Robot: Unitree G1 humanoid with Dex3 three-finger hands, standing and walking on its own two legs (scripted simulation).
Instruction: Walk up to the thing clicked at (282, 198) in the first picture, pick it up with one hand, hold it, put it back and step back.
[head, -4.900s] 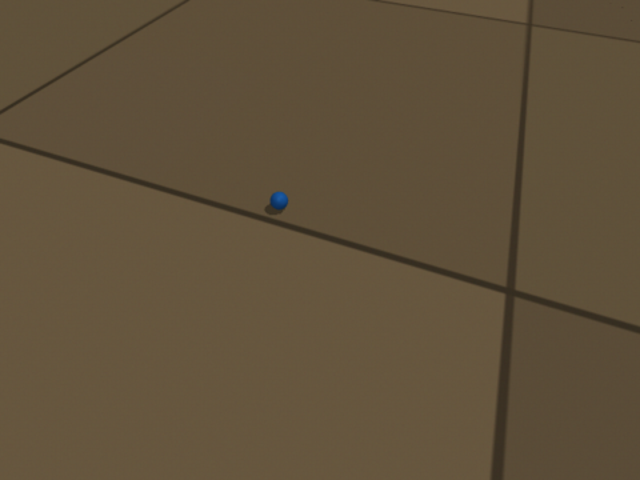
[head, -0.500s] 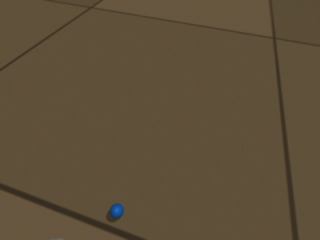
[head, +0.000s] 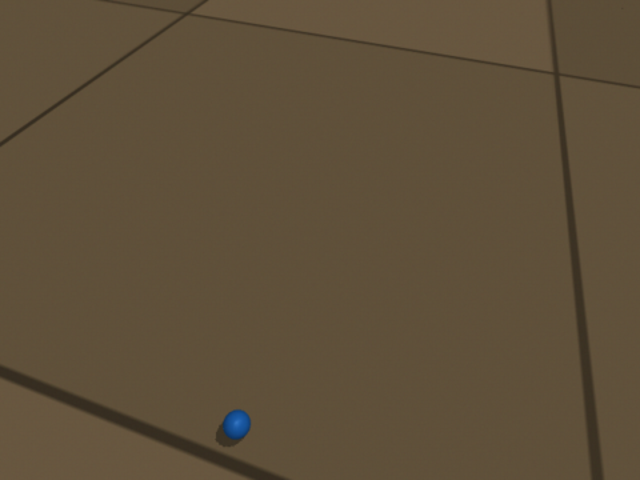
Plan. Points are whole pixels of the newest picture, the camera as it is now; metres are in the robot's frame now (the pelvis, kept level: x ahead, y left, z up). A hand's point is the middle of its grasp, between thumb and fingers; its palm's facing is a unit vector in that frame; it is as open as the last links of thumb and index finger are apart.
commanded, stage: walk up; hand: left
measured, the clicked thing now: (236, 424) +0.39 +0.25 -0.74
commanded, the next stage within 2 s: stand in 0.26 s
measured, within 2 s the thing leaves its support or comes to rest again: neither
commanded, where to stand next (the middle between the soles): +0.04 +0.01 m, yaw +1 degrees
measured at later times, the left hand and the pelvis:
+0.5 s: hand out of the picture +0.09 +0.25 -0.16, palm faces -0.02 -0.94 -0.33, open 7.4 cm; pelvis +0.00 +0.00 +0.00, yaw +0 degrees
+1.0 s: hand out of the picture +0.08 +0.25 -0.16, palm faces -0.03 -0.94 -0.34, open 7.4 cm; pelvis +0.01 +0.00 +0.00, yaw +0 degrees
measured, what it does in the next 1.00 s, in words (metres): stands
